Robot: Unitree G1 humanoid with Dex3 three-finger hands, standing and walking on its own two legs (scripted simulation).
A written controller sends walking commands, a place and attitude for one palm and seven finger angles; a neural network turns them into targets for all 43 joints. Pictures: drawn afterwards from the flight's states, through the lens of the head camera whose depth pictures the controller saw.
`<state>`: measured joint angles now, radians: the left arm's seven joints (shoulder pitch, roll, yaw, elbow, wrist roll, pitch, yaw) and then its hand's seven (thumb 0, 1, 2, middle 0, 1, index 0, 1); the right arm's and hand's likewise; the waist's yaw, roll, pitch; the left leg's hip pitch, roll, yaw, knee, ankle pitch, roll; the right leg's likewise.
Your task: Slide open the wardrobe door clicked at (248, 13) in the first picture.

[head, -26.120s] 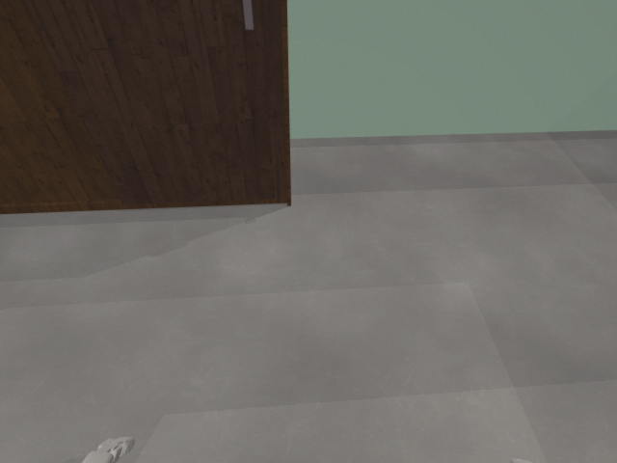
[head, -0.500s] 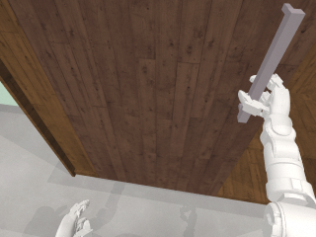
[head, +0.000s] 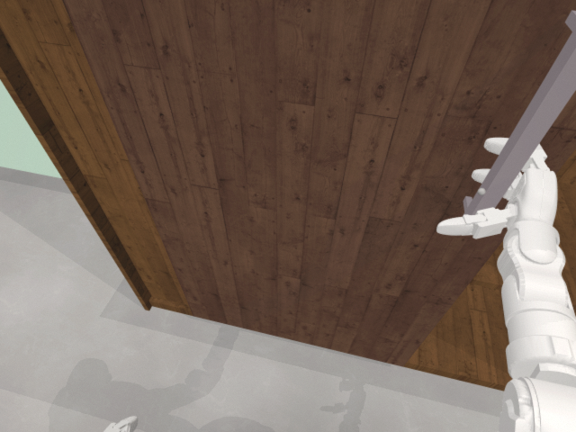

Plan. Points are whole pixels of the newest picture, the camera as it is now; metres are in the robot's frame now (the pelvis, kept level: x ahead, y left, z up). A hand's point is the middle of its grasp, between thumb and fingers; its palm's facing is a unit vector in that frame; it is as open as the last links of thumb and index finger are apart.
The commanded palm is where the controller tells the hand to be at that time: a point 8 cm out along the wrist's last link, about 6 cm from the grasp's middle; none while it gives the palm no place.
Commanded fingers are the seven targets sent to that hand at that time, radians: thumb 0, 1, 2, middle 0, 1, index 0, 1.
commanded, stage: slip the hand off the handle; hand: right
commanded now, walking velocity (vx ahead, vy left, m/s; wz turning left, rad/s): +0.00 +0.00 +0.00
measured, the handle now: (513, 141) +0.46 -0.25 +0.20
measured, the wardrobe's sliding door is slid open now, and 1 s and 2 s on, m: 0.53 0.53 0.53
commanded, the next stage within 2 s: draw the hand back to the body in 1.28 s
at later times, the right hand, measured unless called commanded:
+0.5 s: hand (548, 211) +0.41 -0.31 +0.13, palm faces +0.38 +0.91 -0.13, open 14.3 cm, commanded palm +0.38 -0.34 +0.14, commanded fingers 0.00 0.55 -0.20 0.25 1.15 0.25 1.15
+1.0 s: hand (568, 248) +0.34 -0.31 +0.13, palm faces +0.33 +0.94 -0.12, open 14.7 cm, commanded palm +0.30 -0.34 +0.14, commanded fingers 0.00 0.55 -0.20 0.25 1.15 0.25 1.15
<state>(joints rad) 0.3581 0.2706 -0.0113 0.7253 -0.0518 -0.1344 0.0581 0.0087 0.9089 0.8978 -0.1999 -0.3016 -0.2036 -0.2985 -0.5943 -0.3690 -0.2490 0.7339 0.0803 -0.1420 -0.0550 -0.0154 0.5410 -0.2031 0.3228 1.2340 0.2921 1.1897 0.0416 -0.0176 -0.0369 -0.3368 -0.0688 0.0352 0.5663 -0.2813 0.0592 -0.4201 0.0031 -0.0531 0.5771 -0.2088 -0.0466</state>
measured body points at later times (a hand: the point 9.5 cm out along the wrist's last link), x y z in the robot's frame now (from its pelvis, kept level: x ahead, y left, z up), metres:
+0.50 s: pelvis +0.02 -0.01 +0.00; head +0.03 -0.02 +0.45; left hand +0.16 +0.24 -0.09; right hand +0.38 -0.36 +0.14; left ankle +0.01 +0.08 -0.73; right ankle +0.06 -0.09 -0.73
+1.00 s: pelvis +0.02 -0.03 +0.00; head +0.01 -0.04 +0.45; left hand +0.17 +0.21 -0.08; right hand +0.32 -0.36 +0.14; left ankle +0.01 +0.08 -0.73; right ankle +0.06 -0.09 -0.73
